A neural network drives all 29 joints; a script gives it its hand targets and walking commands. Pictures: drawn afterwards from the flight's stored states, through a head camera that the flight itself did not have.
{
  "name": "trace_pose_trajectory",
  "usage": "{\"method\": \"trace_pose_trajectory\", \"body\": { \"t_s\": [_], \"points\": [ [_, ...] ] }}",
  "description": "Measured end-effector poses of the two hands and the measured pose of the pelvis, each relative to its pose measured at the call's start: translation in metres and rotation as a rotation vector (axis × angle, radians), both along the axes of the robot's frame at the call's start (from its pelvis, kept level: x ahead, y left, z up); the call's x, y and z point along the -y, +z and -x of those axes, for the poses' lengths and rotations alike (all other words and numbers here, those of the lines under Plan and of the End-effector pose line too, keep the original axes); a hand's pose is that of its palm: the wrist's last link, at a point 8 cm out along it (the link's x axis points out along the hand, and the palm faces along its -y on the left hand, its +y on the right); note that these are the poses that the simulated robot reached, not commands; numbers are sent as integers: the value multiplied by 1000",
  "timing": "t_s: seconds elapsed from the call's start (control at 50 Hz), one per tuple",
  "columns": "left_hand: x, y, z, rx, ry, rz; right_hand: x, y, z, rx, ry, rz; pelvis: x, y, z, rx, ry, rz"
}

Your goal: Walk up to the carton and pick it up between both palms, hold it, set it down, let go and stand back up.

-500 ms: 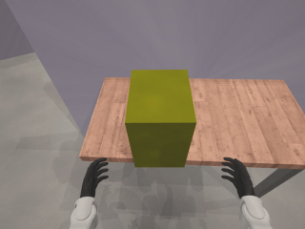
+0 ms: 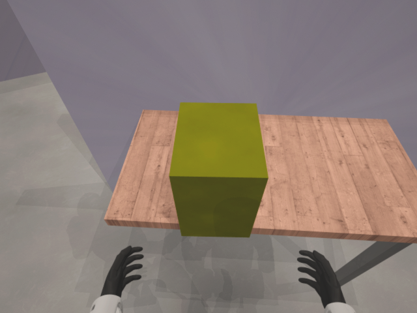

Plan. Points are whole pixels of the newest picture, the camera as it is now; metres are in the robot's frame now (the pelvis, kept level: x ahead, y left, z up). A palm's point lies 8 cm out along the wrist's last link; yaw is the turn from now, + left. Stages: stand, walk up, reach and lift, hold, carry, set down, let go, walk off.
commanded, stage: set down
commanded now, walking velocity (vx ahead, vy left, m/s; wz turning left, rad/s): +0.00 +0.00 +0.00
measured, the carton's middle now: (216, 173) +0.41 +0.01 -0.01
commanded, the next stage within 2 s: let go in 1.24 s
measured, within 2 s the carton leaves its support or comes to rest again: neither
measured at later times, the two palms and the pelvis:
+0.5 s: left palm (114, 300) +0.15 +0.21 -0.08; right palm (329, 307) +0.15 -0.20 -0.09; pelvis -0.01 +0.00 +0.00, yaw +0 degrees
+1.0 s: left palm (111, 301) +0.15 +0.22 -0.07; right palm (343, 312) +0.14 -0.23 -0.08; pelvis -0.02 +0.00 +0.00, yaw -1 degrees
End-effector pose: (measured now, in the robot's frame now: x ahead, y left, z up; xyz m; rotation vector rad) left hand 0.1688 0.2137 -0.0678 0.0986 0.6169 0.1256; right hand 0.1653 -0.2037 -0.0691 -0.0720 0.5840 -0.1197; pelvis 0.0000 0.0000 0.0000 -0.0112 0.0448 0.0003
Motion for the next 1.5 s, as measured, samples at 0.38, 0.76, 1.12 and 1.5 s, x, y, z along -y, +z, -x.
{"method": "trace_pose_trajectory", "body": {
  "t_s": [0.38,0.76,1.12,1.5],
  "points": [
    [0,-14,15,-232,-12,-20,1,-14,13,-168,-1,25,-4,1,5,15,0,1],
    [-1,-21,19,-423,-10,-42,3,-30,25,-329,-8,29,-2,1,20,18,-2,-3],
    [-7,-6,32,-280,-34,-62,34,-9,33,-200,17,81,3,0,25,65,-7,-9],
    [-16,-10,44,-316,-12,-81,21,-17,41,-218,33,59,-2,-3,35,90,13,-10]
  ]
}}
